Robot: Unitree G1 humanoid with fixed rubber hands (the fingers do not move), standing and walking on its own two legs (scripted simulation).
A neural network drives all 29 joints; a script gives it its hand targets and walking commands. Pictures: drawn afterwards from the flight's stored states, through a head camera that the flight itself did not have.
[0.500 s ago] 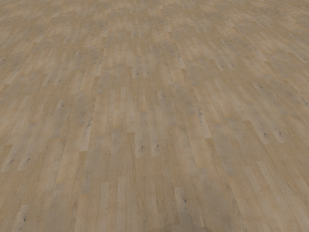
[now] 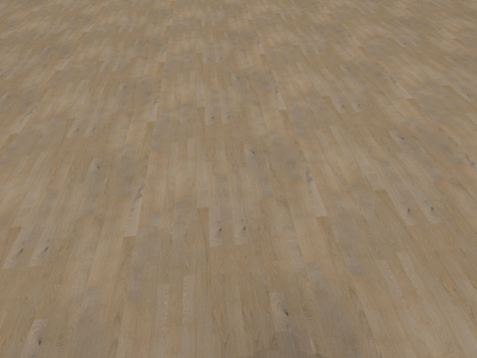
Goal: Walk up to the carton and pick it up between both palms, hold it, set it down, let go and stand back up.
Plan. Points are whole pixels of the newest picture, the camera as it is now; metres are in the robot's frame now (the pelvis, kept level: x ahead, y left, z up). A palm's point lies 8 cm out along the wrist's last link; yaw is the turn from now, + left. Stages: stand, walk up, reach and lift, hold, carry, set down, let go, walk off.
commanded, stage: stand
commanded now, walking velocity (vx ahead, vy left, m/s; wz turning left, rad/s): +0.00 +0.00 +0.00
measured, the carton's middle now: out of the picture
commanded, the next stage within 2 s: walk up in 0.54 s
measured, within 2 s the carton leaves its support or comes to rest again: neither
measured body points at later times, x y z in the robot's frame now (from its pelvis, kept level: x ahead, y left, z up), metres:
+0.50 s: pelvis -0.01 +0.00 +0.00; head +0.00 +0.00 +0.45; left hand -0.02 +0.21 -0.16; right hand -0.02 -0.20 -0.16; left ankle +0.00 +0.12 -0.74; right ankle +0.00 -0.12 -0.74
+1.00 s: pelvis -0.04 -0.04 -0.01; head +0.02 -0.06 +0.43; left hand -0.03 +0.22 -0.15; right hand +0.03 -0.28 -0.18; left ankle +0.00 +0.12 -0.74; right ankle -0.04 -0.13 -0.74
